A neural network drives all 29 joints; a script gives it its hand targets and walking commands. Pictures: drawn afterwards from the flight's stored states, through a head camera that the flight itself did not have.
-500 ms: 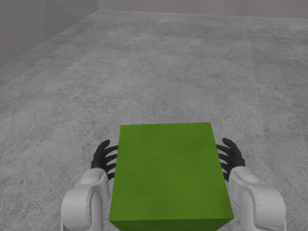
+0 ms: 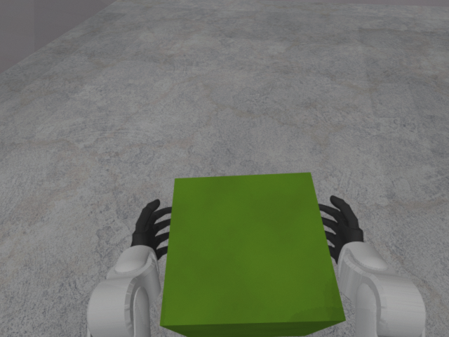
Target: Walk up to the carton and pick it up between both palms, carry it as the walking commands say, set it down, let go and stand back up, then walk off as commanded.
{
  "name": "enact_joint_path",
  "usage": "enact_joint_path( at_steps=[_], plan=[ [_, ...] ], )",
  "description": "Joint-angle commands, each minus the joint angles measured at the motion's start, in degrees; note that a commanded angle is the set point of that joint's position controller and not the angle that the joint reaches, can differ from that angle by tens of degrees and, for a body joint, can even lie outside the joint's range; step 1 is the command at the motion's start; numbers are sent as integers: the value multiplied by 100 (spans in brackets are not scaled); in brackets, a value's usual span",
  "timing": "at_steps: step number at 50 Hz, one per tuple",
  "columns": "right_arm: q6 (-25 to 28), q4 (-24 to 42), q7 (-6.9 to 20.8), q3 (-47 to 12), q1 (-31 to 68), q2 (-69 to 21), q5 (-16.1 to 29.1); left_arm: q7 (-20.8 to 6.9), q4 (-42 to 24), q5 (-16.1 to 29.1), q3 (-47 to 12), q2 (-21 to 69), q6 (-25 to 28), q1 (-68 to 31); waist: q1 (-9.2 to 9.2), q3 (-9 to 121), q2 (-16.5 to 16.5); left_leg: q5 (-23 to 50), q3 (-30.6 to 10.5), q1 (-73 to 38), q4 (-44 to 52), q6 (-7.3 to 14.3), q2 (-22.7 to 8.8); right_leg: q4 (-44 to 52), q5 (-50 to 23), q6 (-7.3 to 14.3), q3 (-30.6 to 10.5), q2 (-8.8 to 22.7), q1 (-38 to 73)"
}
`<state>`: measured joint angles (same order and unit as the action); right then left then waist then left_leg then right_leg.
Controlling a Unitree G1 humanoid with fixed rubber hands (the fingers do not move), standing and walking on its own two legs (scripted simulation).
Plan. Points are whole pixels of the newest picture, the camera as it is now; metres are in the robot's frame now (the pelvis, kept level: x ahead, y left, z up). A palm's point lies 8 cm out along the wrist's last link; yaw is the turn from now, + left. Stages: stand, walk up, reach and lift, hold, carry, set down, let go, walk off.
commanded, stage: carry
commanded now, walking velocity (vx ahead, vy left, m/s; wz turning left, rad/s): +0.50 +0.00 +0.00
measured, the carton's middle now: (245, 264) +0.24 -0.01 +0.02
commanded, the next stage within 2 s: none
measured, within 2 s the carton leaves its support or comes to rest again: neither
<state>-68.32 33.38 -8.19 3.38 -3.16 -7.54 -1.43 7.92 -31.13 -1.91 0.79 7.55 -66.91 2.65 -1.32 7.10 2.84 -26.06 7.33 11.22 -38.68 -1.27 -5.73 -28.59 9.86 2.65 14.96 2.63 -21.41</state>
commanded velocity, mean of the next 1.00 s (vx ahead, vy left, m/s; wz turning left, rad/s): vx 0.50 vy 0.00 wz -0.32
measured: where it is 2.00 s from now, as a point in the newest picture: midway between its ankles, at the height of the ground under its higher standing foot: (254, 148)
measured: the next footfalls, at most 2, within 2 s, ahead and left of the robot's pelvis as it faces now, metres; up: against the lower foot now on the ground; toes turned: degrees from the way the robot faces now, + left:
left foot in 0.36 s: +0.39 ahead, +0.13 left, +0.00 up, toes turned +12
right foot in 0.82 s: +0.72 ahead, -0.07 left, +0.00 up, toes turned -17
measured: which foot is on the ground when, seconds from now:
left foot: up 0.00-0.34, down 0.36-0.84, up 0.86-1.00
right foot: down 0.00-0.36, up 0.38-0.80, down 0.82-1.00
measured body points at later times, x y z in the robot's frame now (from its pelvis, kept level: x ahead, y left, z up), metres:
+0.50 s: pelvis +0.32 +0.05 +0.00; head +0.34 +0.05 +0.45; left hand +0.57 +0.19 +0.07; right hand +0.56 -0.12 +0.07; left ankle +0.35 +0.12 -0.73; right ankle +0.17 -0.07 -0.63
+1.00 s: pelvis +0.68 +0.00 +0.01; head +0.71 +0.00 +0.46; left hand +0.95 +0.11 +0.07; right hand +0.90 -0.19 +0.07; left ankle +0.63 +0.15 -0.65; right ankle +0.68 -0.06 -0.73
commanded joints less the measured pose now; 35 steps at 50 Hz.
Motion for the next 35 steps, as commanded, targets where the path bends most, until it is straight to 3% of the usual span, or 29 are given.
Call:
enact_joint_path(
  at_steps=[1,3,4,5,7,10,14,16,17,18,19,20,21,22,23,24,25,28,32,35],
  plan=[
    [21,538,744,-3917,2300,-3959,1625,-499,-554,1394,-3440,4154,-10,-1947,306,922,-1219,-216,-586,3843,-2945,41,67,1695,568,1305,-3839,2486,3617],
    [111,492,785,-3925,2295,-4263,1603,-583,-811,1556,-3602,4509,79,-2287,295,808,-354,363,-813,3795,-2664,50,-274,1751,24,1024,-3105,2258,3212],
    [176,494,792,-3896,2271,-4420,1583,-628,-928,1673,-3686,4684,110,-2447,286,739,-300,566,-785,3578,-2225,7,-356,1822,-187,833,-2637,2084,3009],
    [248,557,776,-3887,2271,-4519,1548,-678,-1003,1779,-3768,4793,140,-2553,270,696,-443,725,-587,3288,-1826,-28,-291,1893,-335,706,-2153,1870,2813],
    [330,619,702,-3853,2141,-4569,1414,-752,-1022,1879,-3821,4724,170,-2460,247,536,-813,1154,-292,2920,-1104,-54,-182,2053,-464,599,-1556,1643,2577],
    [348,771,605,-3832,1955,-4463,1328,-796,-1031,1890,-3778,4505,156,-2159,242,334,-1036,1920,118,2351,-145,9,48,2006,-934,412,-772,1302,2372],
    [213,887,573,-3794,1908,-4224,1322,-755,-1091,1768,-3681,4239,52,-1956,256,129,-1346,2301,482,1725,633,208,253,1769,-1669,207,-388,1256,2383],
    [132,859,573,-3731,1860,-4113,1332,-712,-1135,1707,-3672,4112,-8,-1915,234,336,-1379,2039,741,1046,898,308,468,1060,-2769,66,-182,1258,2492],
    [97,765,576,-3690,1730,-4077,1337,-690,-1152,1662,-3656,4047,-44,-1899,124,649,-1171,2030,969,179,1246,371,678,220,-3163,-72,32,1121,2365],
    [67,650,581,-3646,1602,-4028,1346,-673,-1159,1590,-3633,3995,-85,-1895,1,1189,-828,1730,867,-1202,1090,527,732,-857,-3054,-220,19,970,1721],
    [48,597,594,-3617,1685,-3919,1332,-670,-1102,1514,-3569,3889,-135,-1912,-112,1445,-150,716,-851,-2166,1489,920,-220,-2387,-1959,-457,-150,687,487],
    [65,464,621,-3591,1836,-3908,1439,-656,-1121,1454,-3617,3969,-151,-1924,-13,1663,1376,1209,-3347,-3146,2211,1527,-1507,-3945,1410,-544,-437,-186,-1296],
    [75,580,649,-3715,2092,-4047,1553,-674,-893,1475,-3600,4116,-136,-2024,17,1694,1112,2116,-3429,-2975,2371,1601,-1735,-4808,1915,-366,-1273,82,-1785],
    [98,566,684,-3758,2212,-4288,1580,-696,-848,1551,-3654,4335,-112,-2091,28,1566,613,2735,-3008,-2546,2226,1574,-1741,-5052,1747,-269,-1555,272,-1859],
    [146,575,740,-3869,2425,-4572,1653,-724,-799,1588,-3656,4605,-52,-2161,58,1400,54,2813,-2515,-2030,2271,1427,-1685,-4878,1466,-261,-1678,462,-1751],
    [200,550,793,-3956,2545,-4766,1712,-753,-720,1589,-3629,4811,19,-2193,78,1199,-167,2608,-2066,-1521,2449,1241,-1560,-4425,1191,-273,-1677,585,-1601],
    [246,467,834,-3976,2550,-4914,1765,-761,-695,1597,-3604,4961,86,-2251,97,1139,-123,2280,-1653,-1356,2618,1092,-1466,-3978,973,-277,-1584,651,-1516],
    [371,410,876,-3967,2371,-4789,1735,-761,-602,1471,-3612,4976,234,-2177,79,800,113,2008,-832,-1225,2983,966,-1352,-2714,593,-230,-1173,596,-1495],
    [447,421,877,-3887,2103,-4472,1628,-758,-658,1452,-3762,4817,281,-2113,45,452,429,2830,347,-1280,2925,724,-969,-1109,-148,-144,-587,364,-1306],
    [395,581,792,-3838,2018,-4238,1568,-722,-872,1523,-3835,4591,194,-2141,-17,228,493,3784,694,-1410,2743,596,-892,-528,-493,-65,-229,128,-1100]
  ],
)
